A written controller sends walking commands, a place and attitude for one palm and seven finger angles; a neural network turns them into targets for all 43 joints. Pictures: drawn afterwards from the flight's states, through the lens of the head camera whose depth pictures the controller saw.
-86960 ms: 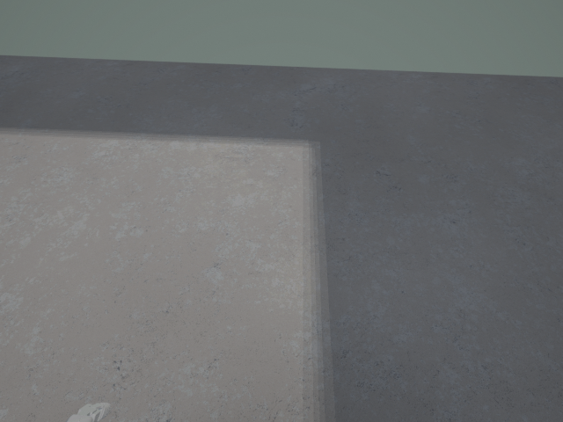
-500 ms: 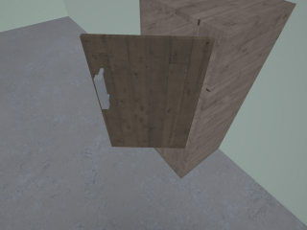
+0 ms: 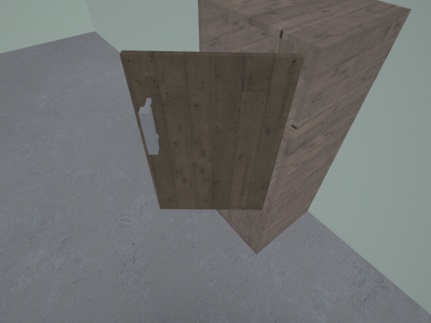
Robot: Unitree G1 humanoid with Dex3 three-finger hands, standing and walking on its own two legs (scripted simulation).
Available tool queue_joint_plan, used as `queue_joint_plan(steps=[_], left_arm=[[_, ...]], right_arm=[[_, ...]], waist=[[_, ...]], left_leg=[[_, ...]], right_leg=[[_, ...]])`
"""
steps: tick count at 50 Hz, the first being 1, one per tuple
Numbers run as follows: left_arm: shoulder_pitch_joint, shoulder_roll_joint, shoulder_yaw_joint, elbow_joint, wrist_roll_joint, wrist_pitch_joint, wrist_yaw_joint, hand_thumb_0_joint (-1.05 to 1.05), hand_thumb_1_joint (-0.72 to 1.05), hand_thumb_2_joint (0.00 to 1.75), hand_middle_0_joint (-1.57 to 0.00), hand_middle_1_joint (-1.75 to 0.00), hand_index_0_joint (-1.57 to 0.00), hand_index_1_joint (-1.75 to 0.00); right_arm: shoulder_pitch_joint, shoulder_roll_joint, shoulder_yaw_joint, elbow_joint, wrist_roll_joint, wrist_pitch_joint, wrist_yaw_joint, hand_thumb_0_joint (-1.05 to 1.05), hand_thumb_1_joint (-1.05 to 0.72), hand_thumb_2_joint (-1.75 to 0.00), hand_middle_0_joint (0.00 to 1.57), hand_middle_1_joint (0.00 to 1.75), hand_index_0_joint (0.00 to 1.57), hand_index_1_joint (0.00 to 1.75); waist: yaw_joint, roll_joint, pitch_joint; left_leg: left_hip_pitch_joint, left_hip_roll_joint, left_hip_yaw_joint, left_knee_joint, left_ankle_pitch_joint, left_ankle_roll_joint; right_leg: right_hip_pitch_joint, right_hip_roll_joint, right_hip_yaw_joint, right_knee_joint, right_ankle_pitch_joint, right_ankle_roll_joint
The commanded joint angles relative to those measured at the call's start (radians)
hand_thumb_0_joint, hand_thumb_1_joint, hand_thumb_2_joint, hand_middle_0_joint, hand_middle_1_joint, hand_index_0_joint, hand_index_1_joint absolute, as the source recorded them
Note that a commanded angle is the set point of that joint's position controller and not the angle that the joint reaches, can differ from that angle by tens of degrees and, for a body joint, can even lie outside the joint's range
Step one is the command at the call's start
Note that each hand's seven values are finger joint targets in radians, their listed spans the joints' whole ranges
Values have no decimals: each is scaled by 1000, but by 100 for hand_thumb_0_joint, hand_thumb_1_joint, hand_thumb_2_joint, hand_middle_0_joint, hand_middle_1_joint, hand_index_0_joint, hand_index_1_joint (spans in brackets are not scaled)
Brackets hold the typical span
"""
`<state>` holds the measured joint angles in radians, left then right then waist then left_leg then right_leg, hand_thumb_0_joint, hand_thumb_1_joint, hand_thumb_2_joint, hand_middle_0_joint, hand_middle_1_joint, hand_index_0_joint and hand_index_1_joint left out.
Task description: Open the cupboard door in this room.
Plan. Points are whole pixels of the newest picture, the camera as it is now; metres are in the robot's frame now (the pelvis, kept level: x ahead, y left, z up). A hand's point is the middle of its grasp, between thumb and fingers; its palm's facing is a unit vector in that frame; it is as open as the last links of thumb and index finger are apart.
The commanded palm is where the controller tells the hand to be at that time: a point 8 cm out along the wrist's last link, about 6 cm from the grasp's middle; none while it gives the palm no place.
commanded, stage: come to a stop and stand still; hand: left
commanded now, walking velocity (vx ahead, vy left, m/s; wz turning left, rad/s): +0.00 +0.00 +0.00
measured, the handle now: (151, 126) +0.54 +0.19 +0.06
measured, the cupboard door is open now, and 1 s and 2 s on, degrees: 51 51 51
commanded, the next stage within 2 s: look again from close up in 0.14 s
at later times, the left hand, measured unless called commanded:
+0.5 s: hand out of the picture -0.03 +0.17 -0.18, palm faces +0.03 -0.99 -0.16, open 7.4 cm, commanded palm none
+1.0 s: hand out of the picture +0.05 +0.21 -0.11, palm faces +0.23 -0.94 -0.26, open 7.2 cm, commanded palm +0.09 +0.23 -0.06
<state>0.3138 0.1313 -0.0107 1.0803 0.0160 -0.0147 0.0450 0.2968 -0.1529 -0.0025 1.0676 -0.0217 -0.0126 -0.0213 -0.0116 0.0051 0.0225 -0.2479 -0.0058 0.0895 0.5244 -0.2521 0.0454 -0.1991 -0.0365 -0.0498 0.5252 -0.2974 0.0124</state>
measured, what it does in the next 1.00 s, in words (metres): stands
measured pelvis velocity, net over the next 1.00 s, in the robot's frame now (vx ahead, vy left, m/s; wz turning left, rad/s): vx -0.02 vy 0.01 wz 0.03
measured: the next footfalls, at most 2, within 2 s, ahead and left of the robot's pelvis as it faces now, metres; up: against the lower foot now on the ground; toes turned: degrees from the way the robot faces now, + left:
none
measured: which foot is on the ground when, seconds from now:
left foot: down 0.00-1.00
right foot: down 0.00-1.00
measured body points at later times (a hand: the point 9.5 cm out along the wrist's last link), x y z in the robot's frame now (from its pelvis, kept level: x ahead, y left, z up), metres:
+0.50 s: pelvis -0.01 +0.01 +0.01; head -0.02 +0.02 +0.45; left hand -0.03 +0.22 -0.16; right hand -0.01 -0.21 -0.15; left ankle +0.02 +0.09 -0.73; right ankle -0.01 -0.13 -0.73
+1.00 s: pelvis -0.02 +0.01 +0.00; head -0.02 +0.02 +0.45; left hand +0.04 +0.26 -0.09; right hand +0.01 -0.22 -0.14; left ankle +0.02 +0.09 -0.73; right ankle -0.01 -0.12 -0.73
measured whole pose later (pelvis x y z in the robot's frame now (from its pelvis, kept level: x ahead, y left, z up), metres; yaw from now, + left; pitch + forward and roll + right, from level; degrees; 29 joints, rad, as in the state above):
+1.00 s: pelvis -0.02 +0.01 +0.00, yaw +2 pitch -1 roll +0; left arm 0.58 0.20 0.00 0.34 -0.10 0.05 0.17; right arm 0.40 -0.17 0.02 0.91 0.05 -0.20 -0.05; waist -0.02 -0.03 -0.01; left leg -0.31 -0.05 0.08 0.53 -0.22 0.06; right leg -0.28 -0.06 -0.02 0.59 -0.30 -0.01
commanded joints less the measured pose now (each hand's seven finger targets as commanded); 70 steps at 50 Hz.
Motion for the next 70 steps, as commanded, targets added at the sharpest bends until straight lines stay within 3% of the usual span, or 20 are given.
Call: queue_joint_plan(steps=[1,14,37,43,44,45,46,47,48,49,50,52,54,56,57,58,60,64,67,70], left_arm=[[71,91,14,-38,3,-9,0,0,90,90,-20,-30,-20,-30],[89,104,10,-34,2,-12,-2,0,90,90,-20,-30,-20,-30],[139,72,9,0,6,-7,0,0,90,90,-20,-30,-20,-30],[145,62,10,3,5,-9,0,0,90,90,-20,-30,-20,-30],[137,100,0,25,24,-19,31,0,90,90,-20,-30,-20,-30],[-569,277,56,-1585,-179,-221,43,0,88,89,-20,-32,-20,-32],[-228,246,73,-1368,-114,-166,113,0,85,88,-20,-33,-20,-33],[86,98,-9,-1188,-119,-35,143,0,83,87,-21,-34,-21,-34],[115,-49,-94,-1165,-163,-16,139,0,81,86,-21,-36,-21,-36],[100,-52,-118,-1244,-187,-57,122,0,78,85,-21,-37,-21,-37],[89,5,-85,-1246,-184,-102,118,0,76,84,-21,-39,-21,-39],[74,-20,-88,-1163,-168,-205,78,0,71,82,-21,-42,-21,-42],[196,-27,-5,-983,-183,-338,-9,0,67,80,-22,-45,-22,-45],[308,14,64,-957,-226,-494,-146,0,62,78,-22,-48,-22,-48],[332,93,143,-911,-231,-550,-221,0,60,77,-22,-50,-22,-50],[334,138,189,-950,-237,-576,-267,0,57,76,-22,-51,-22,-51],[311,208,264,-1029,-245,-530,-292,0,53,74,-23,-54,-23,-54],[156,230,291,-1345,-294,-461,-239,0,43,70,-23,-60,-23,-60],[-2,250,269,-1510,-283,-536,-221,0,36,67,-24,-64,-24,-64],[-41,212,197,-1434,-298,-582,-299,0,29,64,-24,-69,-24,-69]], right_arm=[[38,-99,-15,-49,6,-16,0,0,-90,-90,20,30,20,30],[29,-104,-12,-21,12,-21,2,0,-90,-90,20,30,20,30],[52,-80,-16,27,15,-13,0,0,-90,-90,20,30,20,30],[59,-71,-17,31,15,-15,-1,0,-90,-90,20,30,20,30],[-32,-120,-9,-42,14,-19,5,0,-90,-90,20,30,20,30],[6,-280,-28,-433,49,-162,-34,0,-90,-90,20,30,20,30],[-76,-197,10,-360,72,-266,-56,0,-90,-90,20,30,20,30],[-68,-151,-4,-358,88,-299,-46,0,-90,-90,20,30,20,30],[-51,-163,-11,-344,98,-307,-51,0,-90,-90,20,30,20,30],[-73,-192,-21,-392,106,-330,-58,0,-90,-90,20,30,20,30],[-85,-224,-22,-409,92,-345,-58,0,-90,-90,20,30,20,30],[-93,-233,-35,-463,62,-355,-43,0,-90,-90,20,30,20,30],[-121,-226,-62,-498,38,-344,-19,0,-90,-90,20,30,20,30],[-154,-223,-81,-556,31,-328,15,0,-90,-90,20,30,20,30],[-152,-231,-92,-581,35,-311,37,0,-90,-90,20,30,20,30],[-177,-233,-95,-636,37,-298,44,0,-90,-90,20,30,20,30],[-210,-230,-93,-714,52,-259,32,0,-90,-90,20,30,20,30],[-177,-199,-82,-767,57,-204,-4,0,-90,-90,20,30,20,30],[-109,-192,-69,-727,41,-210,-25,0,-90,-90,20,30,20,30],[-103,-202,-56,-673,41,-244,-33,0,-90,-90,20,30,20,30]], waist=[[7,-16,65],[13,-22,49],[19,-5,79],[17,-10,70],[35,54,121],[-129,246,-408],[-21,259,-403],[-24,196,-199],[-36,110,-78],[-36,89,-13],[-58,23,1],[-75,-140,25],[-6,-265,3],[47,-239,-73],[67,-133,-88],[78,-77,-128],[107,-54,-204],[71,104,-285],[-10,87,-320],[-64,109,-276]], left_leg=[[-46,107,-158,-182,-63,-4],[-17,107,-146,-198,-5,-5],[-42,118,-165,-259,-110,-5],[-27,115,-158,-249,-83,-6],[-59,118,-96,-76,69,-38],[284,29,-108,-142,69,-53],[234,85,-157,-193,-49,-66],[56,84,-210,-236,-206,-92],[-39,66,-201,-209,-260,-68],[-79,55,-192,-144,-264,-44],[-121,43,-195,-93,-279,-41],[-198,22,-194,21,-277,-47],[-336,19,-157,138,-269,-62],[-440,0,-110,252,-233,-68],[-450,-9,-101,289,-206,-74],[-465,-17,-88,315,-194,-65],[-491,-20,-75,321,-197,-44],[-420,-3,-90,351,-145,-28],[-397,14,-116,429,-36,-14],[-413,19,-127,479,-53,-12]], right_leg=[[-57,-55,83,-109,17,-53],[-29,-71,83,-145,72,-42],[-28,-64,67,-164,61,-33],[-36,-68,69,-166,71,-34],[-85,-87,81,-157,126,-40],[-38,31,-35,-31,124,-40],[-102,41,-31,70,-35,-60],[-211,44,-52,112,-106,-46],[-221,43,-55,90,-64,-40],[-223,39,-52,38,-67,-35],[-257,38,-45,17,-122,-31],[-370,44,-58,68,-205,-26],[-495,49,-68,164,-302,-32],[-537,43,-39,241,-344,-44],[-521,37,-15,268,-316,-62],[-507,32,-5,296,-290,-65],[-476,37,13,329,-262,-58],[-467,50,41,328,-175,-52],[-505,63,47,351,-50,-42],[-581,62,55,341,-67,-34]])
